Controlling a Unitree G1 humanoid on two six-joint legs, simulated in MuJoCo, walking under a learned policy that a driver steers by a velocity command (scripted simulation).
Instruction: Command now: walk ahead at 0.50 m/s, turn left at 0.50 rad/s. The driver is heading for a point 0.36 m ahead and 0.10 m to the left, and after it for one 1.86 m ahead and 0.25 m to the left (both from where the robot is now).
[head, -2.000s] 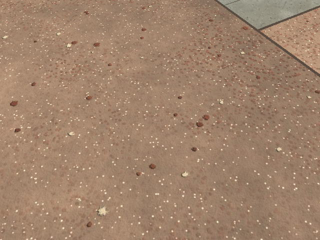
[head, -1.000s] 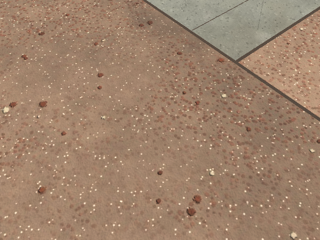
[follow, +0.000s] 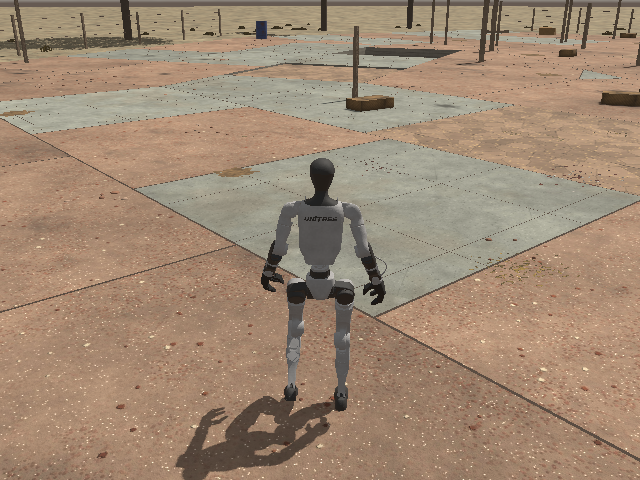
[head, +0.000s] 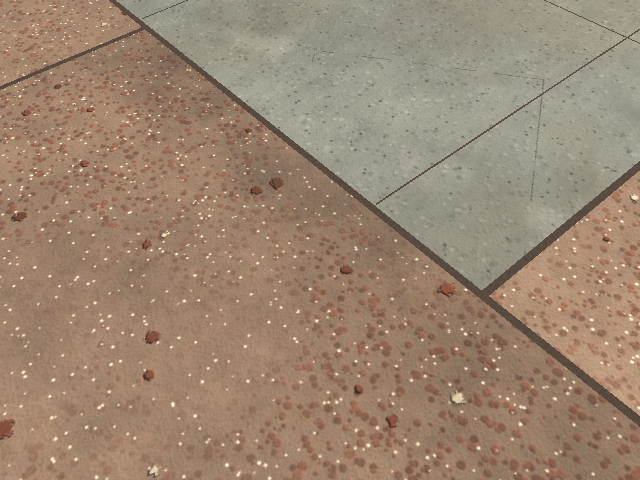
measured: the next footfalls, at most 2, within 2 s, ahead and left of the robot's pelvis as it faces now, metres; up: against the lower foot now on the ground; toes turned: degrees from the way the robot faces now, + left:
left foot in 0.32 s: +0.32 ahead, +0.18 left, +0.00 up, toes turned +15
right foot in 0.80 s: +0.44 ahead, -0.02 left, +0.00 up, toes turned +16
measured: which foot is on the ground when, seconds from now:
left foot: up 0.00-0.30, down 0.32-0.86, up 0.88-1.00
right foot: down 0.00-0.34, up 0.36-0.78, down 0.80-1.00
